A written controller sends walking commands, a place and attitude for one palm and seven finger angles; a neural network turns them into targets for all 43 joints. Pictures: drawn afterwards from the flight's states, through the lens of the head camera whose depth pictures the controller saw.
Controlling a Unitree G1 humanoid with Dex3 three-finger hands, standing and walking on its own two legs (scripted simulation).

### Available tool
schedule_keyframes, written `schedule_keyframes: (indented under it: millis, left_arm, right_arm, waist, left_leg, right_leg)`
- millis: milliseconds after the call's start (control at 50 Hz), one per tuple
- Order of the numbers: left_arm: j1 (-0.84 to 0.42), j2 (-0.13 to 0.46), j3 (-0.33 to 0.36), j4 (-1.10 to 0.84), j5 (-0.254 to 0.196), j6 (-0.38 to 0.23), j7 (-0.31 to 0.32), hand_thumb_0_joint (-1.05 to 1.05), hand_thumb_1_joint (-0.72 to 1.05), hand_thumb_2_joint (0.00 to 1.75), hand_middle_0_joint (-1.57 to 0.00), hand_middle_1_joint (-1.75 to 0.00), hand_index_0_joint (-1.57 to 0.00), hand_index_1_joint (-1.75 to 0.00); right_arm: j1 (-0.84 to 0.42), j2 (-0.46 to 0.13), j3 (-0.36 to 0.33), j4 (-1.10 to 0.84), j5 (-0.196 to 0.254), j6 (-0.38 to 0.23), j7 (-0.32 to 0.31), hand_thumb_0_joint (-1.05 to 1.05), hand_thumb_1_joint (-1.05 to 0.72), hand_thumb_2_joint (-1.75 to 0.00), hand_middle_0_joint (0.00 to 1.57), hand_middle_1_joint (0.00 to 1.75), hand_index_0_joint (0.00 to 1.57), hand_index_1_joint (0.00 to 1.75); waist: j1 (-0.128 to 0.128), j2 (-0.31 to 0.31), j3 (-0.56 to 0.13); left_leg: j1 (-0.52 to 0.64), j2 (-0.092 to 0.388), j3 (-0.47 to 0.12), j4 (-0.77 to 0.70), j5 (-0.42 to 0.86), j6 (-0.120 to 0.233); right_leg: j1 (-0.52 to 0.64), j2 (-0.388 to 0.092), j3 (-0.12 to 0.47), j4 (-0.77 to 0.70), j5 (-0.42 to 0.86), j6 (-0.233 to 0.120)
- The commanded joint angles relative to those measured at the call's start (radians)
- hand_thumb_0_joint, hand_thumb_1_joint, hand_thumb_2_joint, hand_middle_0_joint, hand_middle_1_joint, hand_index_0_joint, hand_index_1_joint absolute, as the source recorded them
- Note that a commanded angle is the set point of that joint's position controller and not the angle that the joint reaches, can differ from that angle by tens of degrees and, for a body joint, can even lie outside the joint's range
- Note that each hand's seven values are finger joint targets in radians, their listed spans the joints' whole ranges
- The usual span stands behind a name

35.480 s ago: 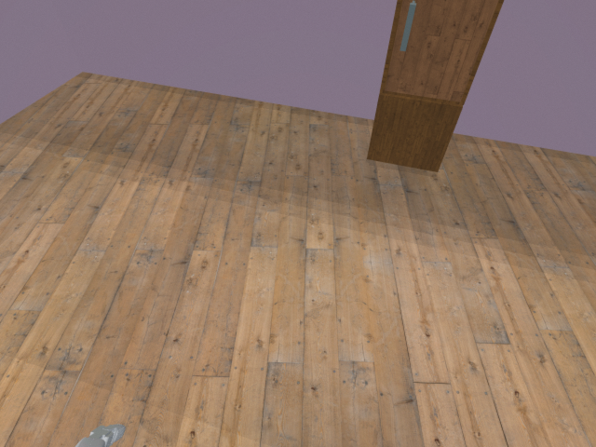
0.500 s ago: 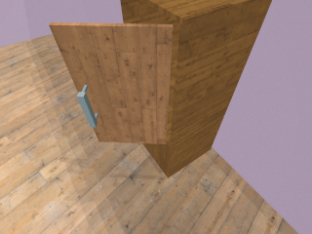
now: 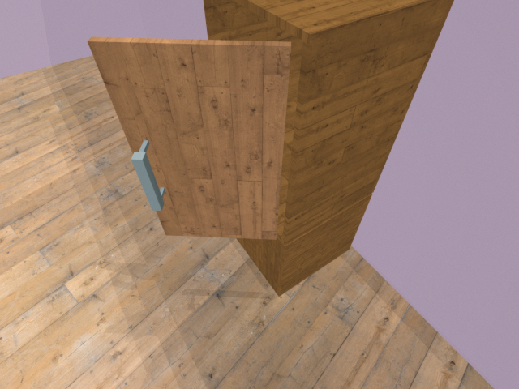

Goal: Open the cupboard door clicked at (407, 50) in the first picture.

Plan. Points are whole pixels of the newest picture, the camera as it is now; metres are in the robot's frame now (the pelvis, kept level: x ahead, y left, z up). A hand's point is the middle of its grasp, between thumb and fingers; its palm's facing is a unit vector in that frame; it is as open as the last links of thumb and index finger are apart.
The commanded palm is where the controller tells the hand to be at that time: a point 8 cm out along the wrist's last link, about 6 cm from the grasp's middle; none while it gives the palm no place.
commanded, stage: shuffle to correct the standing spot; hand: left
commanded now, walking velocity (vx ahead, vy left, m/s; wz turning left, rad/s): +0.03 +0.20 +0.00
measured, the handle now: (151, 176) +0.56 +0.29 -0.05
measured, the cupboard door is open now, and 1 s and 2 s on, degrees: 53 53 53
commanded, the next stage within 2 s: come to a stop and stand still in 0.30 s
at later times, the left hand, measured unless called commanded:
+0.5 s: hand out of the picture +0.01 +0.24 -0.18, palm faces +0.04 -0.98 -0.21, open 7.4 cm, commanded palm none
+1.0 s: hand out of the picture +0.03 +0.21 -0.18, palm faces +0.03 -0.98 -0.21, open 7.2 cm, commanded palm none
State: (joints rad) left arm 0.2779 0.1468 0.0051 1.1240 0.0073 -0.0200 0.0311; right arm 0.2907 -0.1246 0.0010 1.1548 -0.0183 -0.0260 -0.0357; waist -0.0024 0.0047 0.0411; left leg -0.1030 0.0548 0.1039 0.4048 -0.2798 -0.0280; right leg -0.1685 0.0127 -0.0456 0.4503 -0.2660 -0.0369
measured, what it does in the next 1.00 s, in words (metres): steps on the spot: right foot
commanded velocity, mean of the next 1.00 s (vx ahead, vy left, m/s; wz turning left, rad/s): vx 0.01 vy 0.05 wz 0.00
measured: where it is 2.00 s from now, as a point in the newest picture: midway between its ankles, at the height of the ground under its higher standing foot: outside the picture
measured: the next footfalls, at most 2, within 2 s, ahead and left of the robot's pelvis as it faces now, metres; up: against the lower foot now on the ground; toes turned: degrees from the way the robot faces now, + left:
right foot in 0.64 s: +0.04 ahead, -0.05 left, +0.00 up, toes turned -3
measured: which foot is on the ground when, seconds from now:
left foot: down 0.00-1.00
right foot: down 0.00-0.36, up 0.38-0.62, down 0.64-1.00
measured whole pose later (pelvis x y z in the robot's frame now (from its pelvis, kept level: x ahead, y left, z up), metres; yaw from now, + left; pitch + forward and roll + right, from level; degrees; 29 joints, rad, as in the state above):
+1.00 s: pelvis +0.01 +0.04 +0.00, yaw +0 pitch -1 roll +0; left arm 0.25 0.16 0.01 1.11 0.00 -0.01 0.04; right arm 0.29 -0.11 0.00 1.17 -0.02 -0.03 -0.05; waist -0.01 -0.01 0.04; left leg -0.07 0.00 0.12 0.38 -0.30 0.03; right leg -0.16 0.01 -0.08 0.44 -0.27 -0.04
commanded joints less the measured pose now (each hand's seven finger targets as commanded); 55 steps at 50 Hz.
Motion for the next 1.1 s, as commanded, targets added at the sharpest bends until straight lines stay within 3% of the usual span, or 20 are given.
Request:
schedule_keyframes:
  millis: [0,180,240,280,300,320,340,360,400,460,540,580,600,620,640,680,760,800,900,1080]
  left_arm:
    - [0.061,0.105,0.019,-0.031,0.005,-0.016,0.01,0.0,0.9,0.9,-0.2,-0.3,-0.2,-0.3]
    - [0.066,0.168,0.063,-0.059,0.011,0.002,0.018,0.0,0.9,0.9,-0.2,-0.3,-0.2,-0.3]
    - [0.045,0.166,0.074,-0.081,0.014,0.008,0.02,0.0,0.9,0.9,-0.2,-0.3,-0.2,-0.3]
    - [0.018,0.151,0.077,-0.1,0.015,0.017,0.018,0.0,0.9,0.9,-0.2,-0.3,-0.2,-0.3]
    - [0.003,0.125,0.074,-0.115,0.016,0.023,0.015,0.0,0.9,0.9,-0.2,-0.3,-0.2,-0.3]
    - [-0.014,0.096,0.07,-0.129,0.018,0.029,0.013,0.0,0.9,0.9,-0.2,-0.3,-0.2,-0.3]
    - [-0.034,0.073,0.063,-0.141,0.022,0.034,0.012,0.0,0.9,0.9,-0.2,-0.3,-0.2,-0.3]
    - [-0.041,0.065,0.058,-0.146,0.023,0.038,0.012,0.0,0.9,0.9,-0.2,-0.3,-0.2,-0.3]
    - [-0.044,0.053,0.058,-0.147,0.023,0.036,0.007,0.0,0.9,0.9,-0.2,-0.3,-0.2,-0.3]
    - [-0.02,0.009,0.04,-0.127,0.021,0.027,-0.001,0.0,0.9,0.9,-0.2,-0.3,-0.2,-0.3]
    - [-0.021,0.011,0.031,-0.111,0.011,0.016,-0.003,0.0,0.9,0.9,-0.2,-0.3,-0.2,-0.3]
    - [0.024,0.021,0.03,-0.082,0.008,0.005,0.001,0.0,0.9,0.9,-0.2,-0.3,-0.2,-0.3]
    - [0.046,0.045,0.032,-0.069,0.009,-0.005,0.005,0.0,0.9,0.9,-0.2,-0.3,-0.2,-0.3]
    - [0.081,0.071,0.031,-0.054,0.006,-0.013,0.008,0.0,0.9,0.9,-0.2,-0.3,-0.2,-0.3]
    - [0.073,0.09,0.026,-0.049,0.003,-0.014,0.009,0.0,0.9,0.9,-0.2,-0.3,-0.2,-0.3]
    - [0.026,0.074,0.021,-0.053,-0.001,-0.01,0.008,0.0,0.9,0.9,-0.2,-0.3,-0.2,-0.3]
    - [0.019,0.058,0.017,-0.057,0.0,-0.006,0.013,0.0,0.9,0.9,-0.2,-0.3,-0.2,-0.3]
    - [0.023,0.06,0.016,-0.05,0.001,-0.003,0.013,0.0,0.9,0.9,-0.2,-0.3,-0.2,-0.3]
    - [0.036,0.058,0.011,-0.037,0.002,-0.004,0.011,0.0,0.9,0.9,-0.2,-0.3,-0.2,-0.3]
    - [0.073,0.063,0.001,-0.014,0.0,-0.012,0.009,0.0,0.9,0.9,-0.2,-0.3,-0.2,-0.3]
  right_arm:
    - [0.078,-0.09,-0.016,-0.021,0.003,-0.001,-0.002,0.0,-0.9,-0.9,0.2,0.3,0.2,0.3]
    - [0.067,-0.082,-0.035,-0.076,0.003,0.034,0.011,0.0,-0.9,-0.9,0.2,0.3,0.2,0.3]
    - [0.089,-0.084,-0.041,-0.087,0.002,0.033,0.013,0.0,-0.9,-0.9,0.2,0.3,0.2,0.3]
    - [0.124,-0.096,-0.044,-0.086,0.001,0.026,0.014,0.0,-0.9,-0.9,0.2,0.3,0.2,0.3]
    - [0.132,-0.118,-0.049,-0.086,-0.003,0.023,0.012,0.0,-0.9,-0.9,0.2,0.3,0.2,0.3]
    - [0.144,-0.145,-0.053,-0.095,-0.007,0.023,0.01,0.0,-0.9,-0.9,0.2,0.3,0.2,0.3]
    - [0.15,-0.155,-0.055,-0.102,-0.007,0.023,0.006,0.0,-0.9,-0.9,0.2,0.3,0.2,0.3]
    - [0.143,-0.152,-0.055,-0.112,-0.007,0.023,0.004,0.0,-0.9,-0.9,0.2,0.3,0.2,0.3]
    - [0.123,-0.127,-0.046,-0.13,-0.01,0.018,0.001,0.0,-0.9,-0.9,0.2,0.3,0.2,0.3]
    - [0.101,-0.127,-0.038,-0.129,-0.018,-0.001,-0.006,0.0,-0.9,-0.9,0.2,0.3,0.2,0.3]
    - [0.113,-0.129,-0.035,-0.092,-0.014,-0.014,-0.015,0.0,-0.9,-0.9,0.2,0.3,0.2,0.3]
    - [0.103,-0.117,-0.031,-0.073,-0.004,-0.015,-0.017,0.0,-0.9,-0.9,0.2,0.3,0.2,0.3]
    - [0.112,-0.091,-0.028,-0.07,0.002,-0.018,-0.014,0.0,-0.9,-0.9,0.2,0.3,0.2,0.3]
    - [0.103,-0.077,-0.023,-0.07,0.008,-0.019,-0.013,0.0,-0.9,-0.9,0.2,0.3,0.2,0.3]
    - [0.105,-0.067,-0.022,-0.067,0.009,-0.018,-0.013,0.0,-0.9,-0.9,0.2,0.3,0.2,0.3]
    - [0.108,-0.063,-0.022,-0.037,0.003,-0.007,-0.012,0.0,-0.9,-0.9,0.2,0.3,0.2,0.3]
    - [0.118,-0.062,-0.016,-0.006,0.001,-0.015,-0.016,0.0,-0.9,-0.9,0.2,0.3,0.2,0.3]
    - [0.11,-0.061,-0.013,0.0,0.001,-0.015,-0.017,0.0,-0.9,-0.9,0.2,0.3,0.2,0.3]
    - [0.099,-0.059,-0.009,0.006,0.002,-0.011,-0.015,0.0,-0.9,-0.9,0.2,0.3,0.2,0.3]
    - [0.093,-0.07,-0.003,0.009,0.005,-0.008,-0.014,0.0,-0.9,-0.9,0.2,0.3,0.2,0.3]
  waist:
    - [0.012,-0.001,0.035]
    - [0.026,-0.137,0.048]
    - [0.014,-0.143,0.047]
    - [0.0,-0.06,0.03]
    - [-0.003,0.052,0.032]
    - [-0.007,0.155,0.038]
    - [-0.014,0.208,0.047]
    - [-0.017,0.212,0.051]
    - [-0.005,0.118,0.052]
    - [0.008,0.031,0.019]
    - [0.002,0.049,-0.02]
    - [0.024,0.025,-0.04]
    - [0.024,-0.031,-0.049]
    - [0.023,-0.065,-0.073]
    - [0.007,-0.067,-0.052]
    - [-0.003,-0.125,-0.009]
    - [0.002,-0.009,-0.008]
    - [0.003,0.015,0.017]
    - [0.005,-0.007,0.038]
    - [0.002,-0.012,0.029]
  left_leg:
    - [-0.056,0.058,-0.062,-0.048,0.152,0.039]
    - [-0.169,-0.003,-0.026,0.1,-0.038,0.019]
    - [-0.136,-0.003,-0.032,0.071,-0.019,0.024]
    - [-0.061,0.02,-0.051,0.004,0.067,0.037]
    - [-0.041,0.077,-0.112,-0.024,0.14,0.064]
    - [-0.04,0.146,-0.194,-0.076,0.185,0.115]
    - [-0.03,0.196,-0.25,-0.133,0.211,0.172]
    - [-0.021,0.216,-0.266,-0.148,0.253,0.216]
    - [-0.036,0.218,-0.271,-0.129,0.329,0.253]
    - [-0.008,0.209,-0.233,-0.115,0.476,0.244]
    - [0.038,0.188,-0.197,-0.062,0.605,0.21]
    - [0.013,0.154,-0.165,0.0,0.573,0.154]
    - [-0.046,0.115,-0.137,0.031,0.51,0.112]
    - [-0.101,0.072,-0.099,0.033,0.344,0.076]
    - [-0.12,0.043,-0.088,-0.004,0.21,0.057]
    - [-0.068,0.051,-0.098,-0.048,0.214,0.052]
    - [0.001,0.079,-0.103,-0.066,0.407,0.068]
    - [0.002,0.079,-0.098,-0.069,0.402,0.069]
    - [-0.01,0.078,-0.098,-0.091,0.282,0.067]
    - [0.004,0.074,-0.095,-0.102,0.218,0.061]
  right_leg:
    - [-0.005,-0.138,0.132,-0.076,0.275,-0.027]
    - [-0.029,-0.292,0.287,-0.147,0.129,-0.108]
    - [-0.079,-0.289,0.262,-0.109,0.121,-0.105]
    - [-0.131,-0.229,0.181,-0.023,0.097,-0.073]
    - [-0.169,-0.16,0.107,0.055,0.036,-0.045]
    - [-0.214,-0.095,0.006,0.158,-0.074,-0.01]
    - [-0.275,-0.056,-0.038,0.284,-0.217,0.01]
    - [-0.322,-0.06,-0.025,0.413,-0.289,0.009]
    - [-0.345,-0.082,-0.002,0.507,-0.283,0.0]
    - [-0.294,-0.094,0.005,0.448,-0.209,0.018]
    - [-0.158,-0.073,-0.004,0.173,-0.137,0.027]
    - [-0.031,-0.077,0.006,-0.023,0.074,0.026]
    - [0.065,-0.112,0.06,-0.059,0.245,0.012]
    - [0.135,-0.185,0.14,-0.023,0.492,-0.015]
    - [0.125,-0.23,0.15,0.01,0.614,-0.046]
    - [0.054,-0.172,0.1,0.014,0.501,-0.039]
    - [0.024,-0.129,0.071,0.0,0.367,-0.018]
    - [0.018,-0.125,0.068,-0.015,0.342,-0.016]
    - [0.011,-0.128,0.08,-0.057,0.302,-0.019]
    - [0.015,-0.135,0.096,-0.094,0.306,-0.022]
